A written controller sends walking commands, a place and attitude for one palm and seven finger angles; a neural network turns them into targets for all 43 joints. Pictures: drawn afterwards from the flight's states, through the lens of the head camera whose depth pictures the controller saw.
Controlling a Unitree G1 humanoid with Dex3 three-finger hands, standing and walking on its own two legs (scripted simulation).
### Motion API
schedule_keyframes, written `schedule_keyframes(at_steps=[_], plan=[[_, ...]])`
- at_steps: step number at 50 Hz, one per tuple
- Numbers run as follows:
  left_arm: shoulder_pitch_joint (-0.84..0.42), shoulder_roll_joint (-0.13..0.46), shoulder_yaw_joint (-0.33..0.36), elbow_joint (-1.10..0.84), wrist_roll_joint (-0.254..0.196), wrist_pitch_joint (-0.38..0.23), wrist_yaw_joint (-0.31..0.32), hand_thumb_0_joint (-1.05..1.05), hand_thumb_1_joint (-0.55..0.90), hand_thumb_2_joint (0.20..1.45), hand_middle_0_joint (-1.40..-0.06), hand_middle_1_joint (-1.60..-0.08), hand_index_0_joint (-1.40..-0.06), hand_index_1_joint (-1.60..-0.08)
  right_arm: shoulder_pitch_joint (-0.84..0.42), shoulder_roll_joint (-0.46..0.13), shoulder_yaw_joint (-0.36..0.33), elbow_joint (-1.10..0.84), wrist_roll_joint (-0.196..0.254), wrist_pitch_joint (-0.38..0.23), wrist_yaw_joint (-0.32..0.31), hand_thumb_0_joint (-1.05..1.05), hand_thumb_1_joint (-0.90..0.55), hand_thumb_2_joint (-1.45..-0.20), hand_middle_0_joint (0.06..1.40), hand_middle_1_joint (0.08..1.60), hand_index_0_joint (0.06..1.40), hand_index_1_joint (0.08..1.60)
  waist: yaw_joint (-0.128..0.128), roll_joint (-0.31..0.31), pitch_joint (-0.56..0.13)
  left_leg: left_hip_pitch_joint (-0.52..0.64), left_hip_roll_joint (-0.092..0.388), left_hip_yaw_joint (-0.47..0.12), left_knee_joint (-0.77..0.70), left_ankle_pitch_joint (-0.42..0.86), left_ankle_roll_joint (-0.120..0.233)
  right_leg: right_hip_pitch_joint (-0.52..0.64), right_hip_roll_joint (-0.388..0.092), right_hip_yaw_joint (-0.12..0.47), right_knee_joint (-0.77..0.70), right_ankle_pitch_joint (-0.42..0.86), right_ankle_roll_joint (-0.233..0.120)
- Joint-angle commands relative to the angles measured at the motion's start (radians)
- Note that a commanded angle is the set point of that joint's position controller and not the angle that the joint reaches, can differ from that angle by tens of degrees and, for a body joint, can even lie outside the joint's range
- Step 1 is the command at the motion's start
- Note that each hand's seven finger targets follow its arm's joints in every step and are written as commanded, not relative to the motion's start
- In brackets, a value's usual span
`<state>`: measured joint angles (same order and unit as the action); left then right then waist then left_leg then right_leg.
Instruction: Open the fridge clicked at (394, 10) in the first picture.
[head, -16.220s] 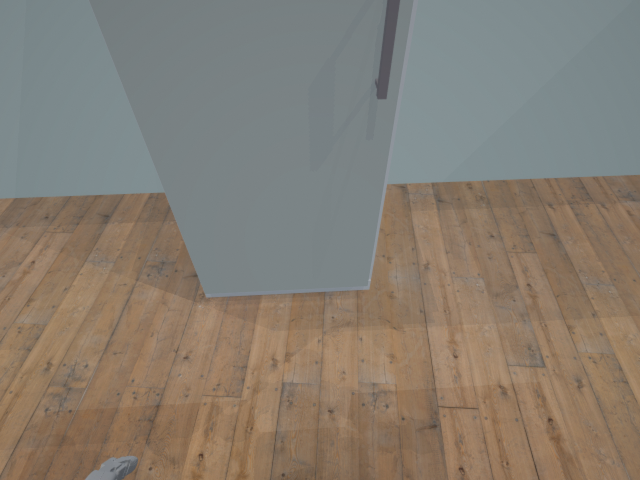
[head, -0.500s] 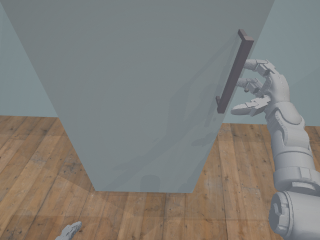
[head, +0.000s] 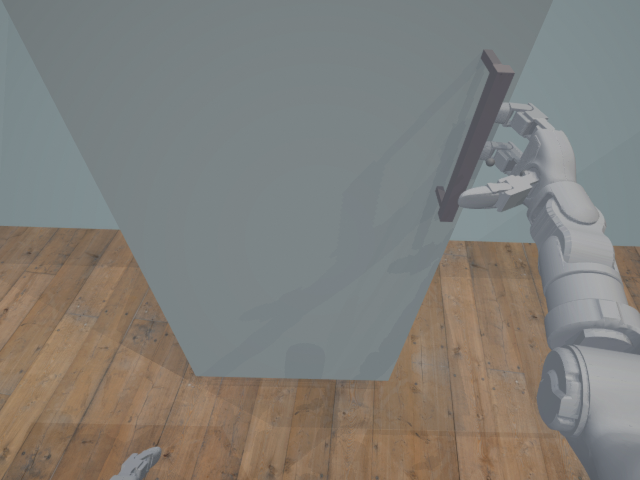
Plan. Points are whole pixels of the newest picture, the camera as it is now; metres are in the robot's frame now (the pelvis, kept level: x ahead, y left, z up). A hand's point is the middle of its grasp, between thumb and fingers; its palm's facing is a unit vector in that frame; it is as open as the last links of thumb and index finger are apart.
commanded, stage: feel for the door with the fingertips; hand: right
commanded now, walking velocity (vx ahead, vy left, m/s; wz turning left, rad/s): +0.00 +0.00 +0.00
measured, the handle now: (465, 145) +0.50 -0.12 +0.19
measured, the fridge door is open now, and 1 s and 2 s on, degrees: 0 0 0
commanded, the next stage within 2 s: slide the fingers in behind the handle in 0.02 s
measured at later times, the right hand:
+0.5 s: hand (489, 167) +0.45 -0.14 +0.19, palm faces -0.09 +1.00 +0.01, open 14.0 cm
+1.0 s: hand (460, 163) +0.45 -0.10 +0.20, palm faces -0.10 +0.99 +0.00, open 14.0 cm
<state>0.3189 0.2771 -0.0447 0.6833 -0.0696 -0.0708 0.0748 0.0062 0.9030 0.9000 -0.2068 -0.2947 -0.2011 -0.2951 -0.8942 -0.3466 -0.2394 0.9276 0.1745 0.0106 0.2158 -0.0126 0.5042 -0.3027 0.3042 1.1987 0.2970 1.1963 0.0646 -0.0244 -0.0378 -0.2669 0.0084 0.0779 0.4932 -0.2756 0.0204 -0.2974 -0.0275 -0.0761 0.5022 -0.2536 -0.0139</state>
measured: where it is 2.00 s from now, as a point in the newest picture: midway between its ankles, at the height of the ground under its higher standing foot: outside the picture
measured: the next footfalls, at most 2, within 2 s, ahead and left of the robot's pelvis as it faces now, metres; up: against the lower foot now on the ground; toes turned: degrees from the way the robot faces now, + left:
none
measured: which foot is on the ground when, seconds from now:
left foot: down 0.00-1.00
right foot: down 0.00-1.00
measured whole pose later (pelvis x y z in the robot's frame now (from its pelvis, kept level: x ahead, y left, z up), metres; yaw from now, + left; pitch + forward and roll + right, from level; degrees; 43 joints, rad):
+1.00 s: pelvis +0.00 +0.00 +0.00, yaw +0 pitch +2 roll +0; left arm 0.30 0.26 -0.05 0.67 -0.07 -0.06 0.05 0.01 0.90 0.90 -0.21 -0.29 -0.20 -0.30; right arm -0.86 -0.25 -0.17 0.81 0.16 0.04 0.13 -0.01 0.50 -0.30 0.30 1.20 0.30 1.20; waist 0.05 -0.03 -0.04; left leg -0.25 0.01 0.07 0.48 -0.27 0.02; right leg -0.28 -0.03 -0.08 0.49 -0.25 -0.01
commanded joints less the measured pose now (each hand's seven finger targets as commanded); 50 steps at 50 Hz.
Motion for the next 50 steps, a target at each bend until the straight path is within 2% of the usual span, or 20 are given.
schedule_keyframes(at_steps=[1,3,4,7,9,12,14,16,18,19,22,25,28,30,33,34,38,44,47,50], plan=[[0.013,0.135,0.059,-0.107,0.001,-0.046,0.007,0.000,0.900,0.900,-0.200,-0.300,-0.200,-0.300,-0.558,-0.258,-0.060,-0.230,-0.002,-0.098,-0.009,0.000,0.500,-0.300,0.300,1.200,0.300,1.200,0.007,0.018,-0.327,0.049,-0.010,-0.059,-0.049,0.340,0.002,0.179,0.021,0.064,-0.027,0.241,-0.039],[0.022,0.132,0.060,-0.104,0.001,-0.052,0.005,0.000,0.900,0.900,-0.200,-0.300,-0.200,-0.300,-0.559,-0.224,-0.037,-0.234,0.000,-0.104,-0.003,0.000,0.500,-0.300,0.300,1.200,0.300,1.200,0.011,-0.001,-0.327,0.036,-0.013,-0.055,-0.050,0.336,0.003,0.193,0.020,0.066,-0.027,0.247,-0.035],[0.029,0.137,0.063,-0.101,0.002,-0.049,0.006,0.000,0.900,0.900,-0.200,-0.300,-0.200,-0.300,-0.533,-0.244,-0.052,-0.212,0.001,-0.104,-0.004,0.000,0.500,-0.300,0.300,1.200,0.300,1.200,0.009,0.042,-0.315,0.041,-0.013,-0.050,-0.053,0.331,0.003,0.179,0.015,0.067,-0.025,0.250,-0.039],[0.037,0.139,0.063,-0.091,0.001,-0.056,0.006,0.000,0.900,0.900,-0.200,-0.300,-0.200,-0.300,-0.581,-0.238,-0.047,-0.199,0.003,-0.102,-0.002,0.000,0.500,-0.300,0.300,1.200,0.300,1.200,0.020,0.012,-0.304,0.017,-0.016,-0.054,-0.058,0.309,0.001,0.178,0.017,0.066,-0.030,0.219,-0.038],[0.044,0.144,0.064,-0.092,0.002,-0.053,0.007,0.000,0.900,0.900,-0.200,-0.300,-0.200,-0.300,-0.533,-0.257,-0.062,-0.170,0.005,-0.101,-0.001,0.000,0.500,-0.300,0.300,1.200,0.300,1.200,0.013,0.047,-0.299,0.031,-0.014,-0.053,-0.062,0.297,0.001,0.158,0.017,0.064,-0.032,0.212,-0.041],[0.039,0.138,0.063,-0.096,0.000,-0.060,0.004,0.000,0.900,0.900,-0.200,-0.300,-0.200,-0.300,-0.528,-0.231,-0.049,-0.190,0.008,-0.103,0.010,0.000,0.500,-0.300,0.300,1.200,0.300,1.200,0.009,0.010,-0.309,0.028,-0.017,-0.053,-0.058,0.310,0.003,0.174,0.017,0.061,-0.034,0.219,-0.037],[0.042,0.143,0.064,-0.103,0.002,-0.057,0.003,0.000,0.900,0.900,-0.200,-0.300,-0.200,-0.300,-0.487,-0.262,-0.072,-0.214,0.009,-0.107,0.008,0.000,0.500,-0.300,0.300,1.200,0.300,1.200,-0.006,0.029,-0.325,0.056,-0.015,-0.049,-0.054,0.320,0.005,0.170,0.015,0.064,-0.035,0.243,-0.037],[0.024,0.137,0.063,-0.114,-0.002,-0.061,0.000,0.000,0.900,0.900,-0.200,-0.300,-0.200,-0.300,-0.488,-0.222,-0.043,-0.261,0.010,-0.102,0.009,0.000,0.500,-0.300,0.300,1.200,0.300,1.200,-0.005,-0.009,-0.323,0.036,-0.019,-0.051,-0.054,0.326,0.005,0.195,0.014,0.062,-0.036,0.251,-0.035],[0.026,0.139,0.065,-0.108,-0.003,-0.063,0.001,0.000,0.900,0.900,-0.200,-0.300,-0.200,-0.300,-0.501,-0.202,-0.027,-0.256,0.012,-0.093,0.006,0.000,0.500,-0.300,0.300,1.200,0.300,1.200,0.007,0.035,-0.289,0.009,-0.023,-0.044,-0.062,0.280,0.003,0.187,0.009,0.070,-0.044,0.212,-0.034],[0.025,0.139,0.066,-0.112,-0.001,-0.061,0.002,0.000,0.900,0.900,-0.200,-0.300,-0.200,-0.300,-0.474,-0.212,-0.038,-0.261,0.016,-0.091,0.003,0.000,0.500,-0.300,0.300,1.200,0.300,1.200,-0.002,0.046,-0.295,0.026,-0.021,-0.043,-0.064,0.283,0.004,0.183,0.009,0.066,-0.043,0.222,-0.038],[0.005,0.132,0.062,-0.118,-0.004,-0.065,-0.001,0.000,0.900,0.900,-0.200,-0.300,-0.200,-0.300,-0.501,-0.184,-0.018,-0.315,0.012,-0.077,-0.006,0.000,0.500,-0.300,0.300,1.200,0.300,1.200,0.000,-0.016,-0.308,0.010,-0.021,-0.048,-0.064,0.284,0.004,0.213,0.012,0.065,-0.043,0.222,-0.033],[-0.007,0.130,0.063,-0.125,-0.002,-0.066,-0.005,0.000,0.900,0.900,-0.200,-0.300,-0.200,-0.300,-0.459,-0.181,-0.027,-0.366,0.013,-0.071,-0.022,0.000,0.500,-0.300,0.300,1.200,0.300,1.200,-0.013,0.002,-0.335,0.029,-0.022,-0.045,-0.058,0.317,0.006,0.238,0.008,0.070,-0.041,0.270,-0.033],[-0.021,0.122,0.060,-0.123,-0.003,-0.062,-0.009,0.000,0.900,0.900,-0.200,-0.300,-0.200,-0.300,-0.467,-0.116,0.025,-0.383,0.012,-0.049,-0.030,0.000,0.500,-0.300,0.300,1.200,0.300,1.200,-0.007,-0.007,-0.307,0.014,-0.023,-0.039,-0.058,0.317,0.007,0.241,0.009,0.070,-0.043,0.271,-0.028],[-0.029,0.122,0.061,-0.127,-0.002,-0.059,-0.011,0.000,0.900,0.900,-0.200,-0.300,-0.200,-0.300,-0.451,-0.135,0.002,-0.395,0.010,-0.041,-0.045,0.000,0.500,-0.300,0.300,1.200,0.300,1.200,-0.015,0.028,-0.317,0.027,-0.024,-0.040,-0.058,0.325,0.006,0.242,0.009,0.073,-0.041,0.280,-0.031],[-0.043,0.114,0.054,-0.124,-0.003,-0.049,-0.010,0.000,0.900,0.900,-0.200,-0.300,-0.200,-0.300,-0.463,-0.088,0.038,-0.371,0.008,-0.017,-0.060,0.000,0.500,-0.300,0.300,1.200,0.300,1.200,-0.004,0.023,-0.267,0.005,-0.023,-0.038,-0.065,0.293,0.005,0.219,0.013,0.072,-0.048,0.238,-0.029],[-0.035,0.118,0.056,-0.119,0.001,-0.044,-0.008,0.000,0.900,0.900,-0.200,-0.300,-0.200,-0.300,-0.463,-0.102,0.026,-0.343,0.005,-0.014,-0.068,0.000,0.500,-0.300,0.300,1.200,0.300,1.200,-0.001,0.068,-0.251,0.011,-0.022,-0.036,-0.071,0.283,0.003,0.198,0.012,0.073,-0.048,0.227,-0.033],[-0.041,0.112,0.053,-0.122,0.003,-0.042,-0.005,0.000,0.900,0.900,-0.200,-0.300,-0.200,-0.300,-0.530,-0.102,0.027,-0.362,-0.004,-0.026,-0.085,0.000,0.500,-0.300,0.300,1.200,0.300,1.200,0.000,0.022,-0.303,0.011,-0.019,-0.043,-0.062,0.280,0.006,0.227,0.016,0.076,-0.046,0.225,-0.030],[-0.038,0.110,0.051,-0.123,0.005,-0.035,-0.009,0.000,0.900,0.900,-0.200,-0.300,-0.200,-0.300,-0.490,-0.098,0.024,-0.321,-0.005,-0.046,-0.084,0.000,0.500,-0.300,0.300,1.200,0.300,1.200,-0.005,0.069,-0.314,0.054,-0.018,-0.045,-0.057,0.343,0.003,0.209,0.020,0.065,-0.036,0.263,-0.036],[-0.046,0.104,0.051,-0.127,0.002,-0.034,-0.014,0.000,0.900,0.900,-0.200,-0.300,-0.200,-0.300,-0.485,-0.055,0.056,-0.338,-0.006,-0.039,-0.083,0.000,0.500,-0.300,0.300,1.200,0.300,1.200,-0.010,0.022,-0.305,0.046,-0.019,-0.045,-0.055,0.352,0.006,0.212,0.021,0.063,-0.040,0.271,-0.030],[-0.045,0.109,0.055,-0.130,0.003,-0.031,-0.014,0.000,0.900,0.900,-0.200,-0.300,-0.200,-0.300,-0.463,-0.083,0.019,-0.335,0.002,-0.028,-0.092,0.000,0.500,-0.300,0.300,1.200,0.300,1.200,-0.017,0.079,-0.303,0.063,-0.021,-0.047,-0.061,0.355,0.001,0.194,0.021,0.060,-0.042,0.260,-0.037]])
